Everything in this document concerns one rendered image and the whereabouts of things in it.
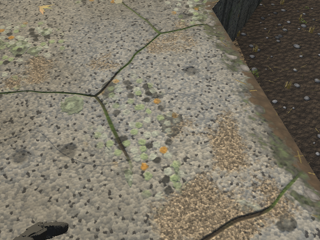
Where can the robot left hand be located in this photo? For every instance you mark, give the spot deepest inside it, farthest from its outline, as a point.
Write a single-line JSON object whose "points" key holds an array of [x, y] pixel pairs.
{"points": [[43, 231]]}

